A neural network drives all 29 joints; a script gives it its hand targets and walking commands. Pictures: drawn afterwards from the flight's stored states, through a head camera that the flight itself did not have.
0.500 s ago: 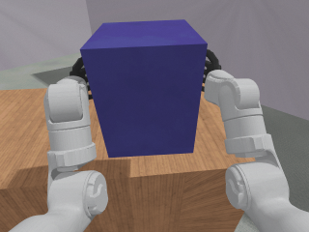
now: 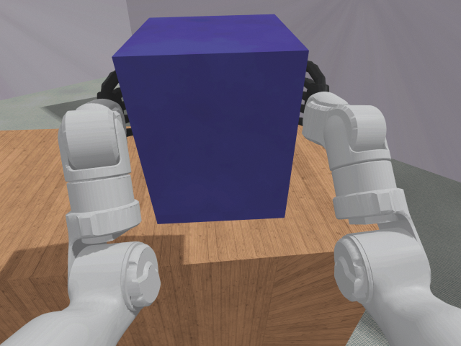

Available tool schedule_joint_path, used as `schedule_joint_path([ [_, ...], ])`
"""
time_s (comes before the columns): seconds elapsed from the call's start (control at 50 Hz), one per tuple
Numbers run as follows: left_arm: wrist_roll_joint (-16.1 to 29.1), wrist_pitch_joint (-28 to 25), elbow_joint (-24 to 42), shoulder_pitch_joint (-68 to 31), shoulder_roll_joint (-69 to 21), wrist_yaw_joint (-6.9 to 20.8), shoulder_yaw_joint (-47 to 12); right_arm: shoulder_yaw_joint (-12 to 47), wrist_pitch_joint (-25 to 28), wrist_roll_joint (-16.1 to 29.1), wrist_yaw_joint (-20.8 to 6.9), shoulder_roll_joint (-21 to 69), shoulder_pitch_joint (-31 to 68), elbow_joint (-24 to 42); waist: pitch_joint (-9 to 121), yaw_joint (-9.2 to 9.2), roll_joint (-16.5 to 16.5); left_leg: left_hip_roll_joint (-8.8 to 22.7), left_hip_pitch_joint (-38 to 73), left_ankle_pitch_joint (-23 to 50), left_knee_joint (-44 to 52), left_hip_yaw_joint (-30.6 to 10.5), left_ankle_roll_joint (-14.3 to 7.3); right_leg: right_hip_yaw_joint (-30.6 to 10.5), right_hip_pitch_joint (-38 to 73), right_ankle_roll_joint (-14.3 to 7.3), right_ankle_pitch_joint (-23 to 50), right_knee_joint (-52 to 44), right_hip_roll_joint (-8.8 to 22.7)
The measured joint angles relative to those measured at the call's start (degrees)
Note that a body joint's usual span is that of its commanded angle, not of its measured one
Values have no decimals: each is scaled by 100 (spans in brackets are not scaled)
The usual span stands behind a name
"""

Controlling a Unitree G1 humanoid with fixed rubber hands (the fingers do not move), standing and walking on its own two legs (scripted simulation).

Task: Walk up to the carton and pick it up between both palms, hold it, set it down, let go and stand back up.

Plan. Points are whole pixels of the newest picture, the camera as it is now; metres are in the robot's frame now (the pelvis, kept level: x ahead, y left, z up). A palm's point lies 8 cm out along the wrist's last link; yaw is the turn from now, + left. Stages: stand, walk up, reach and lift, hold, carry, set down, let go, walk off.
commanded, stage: hold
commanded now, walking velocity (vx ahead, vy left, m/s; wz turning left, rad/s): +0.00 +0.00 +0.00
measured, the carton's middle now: (216, 117) +0.38 +0.03 +0.29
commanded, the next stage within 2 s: none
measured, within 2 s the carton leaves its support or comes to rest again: neither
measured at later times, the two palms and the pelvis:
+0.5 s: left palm (108, 113) +0.34 +0.18 +0.32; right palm (311, 100) +0.37 -0.11 +0.33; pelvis +0.00 +0.01 +0.00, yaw +1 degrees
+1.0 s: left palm (123, 137) +0.33 +0.16 +0.28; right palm (315, 128) +0.37 -0.13 +0.28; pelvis +0.00 -0.01 +0.00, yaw +2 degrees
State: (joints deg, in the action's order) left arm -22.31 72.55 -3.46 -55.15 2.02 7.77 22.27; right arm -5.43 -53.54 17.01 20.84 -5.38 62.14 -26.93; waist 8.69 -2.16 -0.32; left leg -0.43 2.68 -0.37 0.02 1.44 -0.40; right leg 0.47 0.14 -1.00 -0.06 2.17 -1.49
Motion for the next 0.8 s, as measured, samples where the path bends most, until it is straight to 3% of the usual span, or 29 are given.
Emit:
schedule_joint_path([
  [0.44, 24, 250, 91, -90, 101, 47, -101, -65, -243, 30, 44, -22, 135, 83, 50, -59, 22, -50, -176, -90, -143, -1, -41, -7, -107, 47, -16, 3, 51],
  [0.52, -214, -430, 315, 143, -42, 199, -347, 315, 492, 459, -79, -400, -36, 81, -181, -122, 63, -28, -345, -506, -967, -165, -14, 171, -1, -35, -254, 372, 38],
  [0.6, 23, -941, -9, 337, -128, 79, -359, 384, 965, 569, -245, -540, -105, -386, -222, -131, 148, 13, -366, -737, -1367, -319, 19, 325, 78, -79, -474, 653, -4],
  [0.7, 133, -1169, -188, 563, -177, -258, -387, 325, 1250, 421, -266, -343, -155, -757, -259, -245, 276, 56, -459, -790, -1546, -452, 91, 456, 30, -126, -564, 813, -49],
  [0.8, 228, -1131, 44, 746, -113, -339, -393, 346, 1279, 357, -130, -141, -396, -459, -315, -310, 361, 85, -467, -734, -1481, -479, 138, 479, -20, -156, -546, 829, -76],
])
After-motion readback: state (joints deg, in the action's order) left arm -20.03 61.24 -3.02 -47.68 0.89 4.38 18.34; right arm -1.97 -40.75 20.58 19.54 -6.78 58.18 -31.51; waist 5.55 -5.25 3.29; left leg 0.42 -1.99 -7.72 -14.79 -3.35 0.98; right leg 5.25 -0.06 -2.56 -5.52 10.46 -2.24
